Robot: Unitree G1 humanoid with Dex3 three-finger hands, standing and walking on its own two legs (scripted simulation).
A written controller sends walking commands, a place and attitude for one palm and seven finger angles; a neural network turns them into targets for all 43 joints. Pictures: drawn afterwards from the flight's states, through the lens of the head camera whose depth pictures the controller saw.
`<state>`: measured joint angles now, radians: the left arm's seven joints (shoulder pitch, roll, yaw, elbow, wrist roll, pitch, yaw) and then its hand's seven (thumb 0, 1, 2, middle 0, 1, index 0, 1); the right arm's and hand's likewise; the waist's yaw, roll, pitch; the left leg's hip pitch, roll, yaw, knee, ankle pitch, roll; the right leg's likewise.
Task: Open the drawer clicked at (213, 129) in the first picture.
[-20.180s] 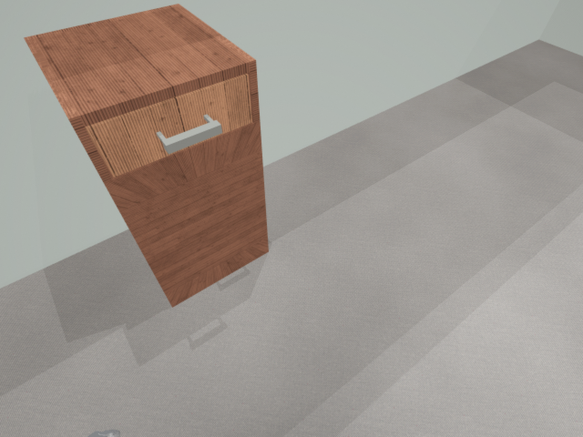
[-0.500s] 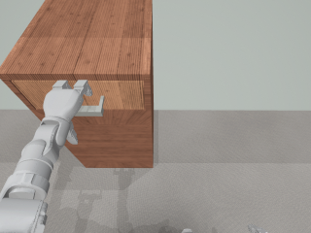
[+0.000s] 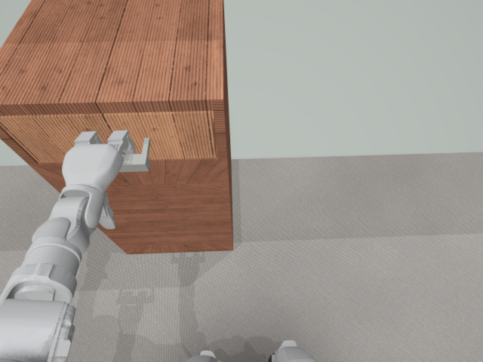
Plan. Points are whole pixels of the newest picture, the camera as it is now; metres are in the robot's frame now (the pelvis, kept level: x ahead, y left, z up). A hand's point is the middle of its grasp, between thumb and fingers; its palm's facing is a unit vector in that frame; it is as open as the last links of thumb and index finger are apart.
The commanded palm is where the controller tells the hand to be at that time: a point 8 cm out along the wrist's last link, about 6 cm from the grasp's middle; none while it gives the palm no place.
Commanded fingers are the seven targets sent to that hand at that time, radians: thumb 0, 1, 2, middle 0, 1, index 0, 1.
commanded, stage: lower the fingers behind the handle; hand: left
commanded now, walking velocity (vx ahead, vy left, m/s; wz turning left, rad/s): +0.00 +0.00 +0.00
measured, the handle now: (113, 153) +0.48 +0.26 +0.00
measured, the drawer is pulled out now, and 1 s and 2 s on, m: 0.00 0.00 0.01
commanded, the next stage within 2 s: close the thumb around the handle in 0.88 s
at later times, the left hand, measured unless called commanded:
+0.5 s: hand (109, 185) +0.42 +0.26 -0.02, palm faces -0.06 -0.03 -1.00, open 13.8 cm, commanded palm +0.40 +0.25 +0.03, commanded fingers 0.00 -0.50 0.30 -0.30 -1.20 -0.30 -1.20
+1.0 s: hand (107, 185) +0.43 +0.26 -0.02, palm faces -0.08 -0.04 -1.00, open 13.8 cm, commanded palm +0.41 +0.25 +0.03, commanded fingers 0.00 -0.39 0.35 -0.31 -1.21 -0.31 -1.21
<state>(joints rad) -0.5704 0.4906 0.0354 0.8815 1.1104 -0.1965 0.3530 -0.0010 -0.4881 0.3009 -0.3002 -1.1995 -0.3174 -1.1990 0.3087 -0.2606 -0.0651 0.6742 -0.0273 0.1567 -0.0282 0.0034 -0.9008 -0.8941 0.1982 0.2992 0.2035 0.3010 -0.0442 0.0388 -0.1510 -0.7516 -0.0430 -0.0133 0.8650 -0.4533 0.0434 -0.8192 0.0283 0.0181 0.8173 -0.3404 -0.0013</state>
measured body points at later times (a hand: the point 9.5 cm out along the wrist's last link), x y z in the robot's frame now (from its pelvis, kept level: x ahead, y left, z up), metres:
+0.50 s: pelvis +0.00 +0.00 -0.01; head +0.10 -0.01 +0.43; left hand +0.42 +0.26 +0.04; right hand +0.06 -0.28 -0.14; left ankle -0.03 +0.09 -0.69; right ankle +0.02 -0.12 -0.69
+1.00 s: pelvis +0.00 +0.00 -0.01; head +0.11 +0.00 +0.42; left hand +0.42 +0.26 +0.03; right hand +0.05 -0.28 -0.15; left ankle -0.03 +0.09 -0.69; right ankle +0.02 -0.12 -0.69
